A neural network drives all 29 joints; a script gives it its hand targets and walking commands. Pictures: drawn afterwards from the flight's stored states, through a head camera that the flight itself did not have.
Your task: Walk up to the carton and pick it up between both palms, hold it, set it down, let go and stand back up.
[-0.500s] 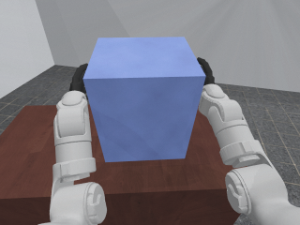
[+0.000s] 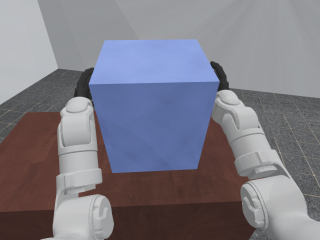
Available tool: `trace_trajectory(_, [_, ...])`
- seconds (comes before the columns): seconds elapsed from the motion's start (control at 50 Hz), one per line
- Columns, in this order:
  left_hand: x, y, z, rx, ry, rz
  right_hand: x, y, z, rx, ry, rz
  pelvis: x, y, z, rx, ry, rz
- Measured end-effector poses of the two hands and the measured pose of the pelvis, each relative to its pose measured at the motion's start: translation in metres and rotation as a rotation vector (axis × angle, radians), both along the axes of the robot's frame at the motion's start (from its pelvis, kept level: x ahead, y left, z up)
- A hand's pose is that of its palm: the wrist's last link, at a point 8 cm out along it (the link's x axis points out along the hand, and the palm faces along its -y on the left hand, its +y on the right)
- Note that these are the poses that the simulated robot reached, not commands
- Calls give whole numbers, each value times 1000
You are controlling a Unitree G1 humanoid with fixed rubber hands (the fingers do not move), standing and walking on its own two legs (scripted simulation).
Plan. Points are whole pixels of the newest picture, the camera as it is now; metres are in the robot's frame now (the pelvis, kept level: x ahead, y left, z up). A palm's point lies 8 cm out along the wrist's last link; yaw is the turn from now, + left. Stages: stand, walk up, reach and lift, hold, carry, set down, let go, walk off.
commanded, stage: hold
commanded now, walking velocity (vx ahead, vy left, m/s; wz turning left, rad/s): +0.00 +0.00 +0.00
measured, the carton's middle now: (153, 108) +0.39 +0.01 +0.20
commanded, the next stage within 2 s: set down in 1.72 s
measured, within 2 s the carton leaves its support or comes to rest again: neither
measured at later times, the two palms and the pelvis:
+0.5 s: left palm (84, 102) +0.36 +0.17 +0.24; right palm (219, 94) +0.37 -0.15 +0.24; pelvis +0.00 +0.00 +0.00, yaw +0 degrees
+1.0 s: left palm (85, 103) +0.36 +0.17 +0.23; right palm (219, 95) +0.37 -0.15 +0.24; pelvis +0.00 +0.00 +0.00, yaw +0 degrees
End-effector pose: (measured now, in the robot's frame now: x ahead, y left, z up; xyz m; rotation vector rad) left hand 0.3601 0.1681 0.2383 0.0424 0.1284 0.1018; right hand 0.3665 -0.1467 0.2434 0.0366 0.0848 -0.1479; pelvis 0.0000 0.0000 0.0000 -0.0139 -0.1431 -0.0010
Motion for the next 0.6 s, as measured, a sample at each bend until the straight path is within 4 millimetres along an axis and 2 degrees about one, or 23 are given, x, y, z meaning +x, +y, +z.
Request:
trace_trajectory(0.46, [-1, 0, 0, 1, 1, 1, 0, 0, 0, 1, 0, 0, 0, 0, 0, 0, -1, -1])
trace_trajectory(0.6, [-2, 0, -6, 0, 17, 2, -1, 0, -5, -9, 16, 3, 0, 0, 0, 1, 5, -1])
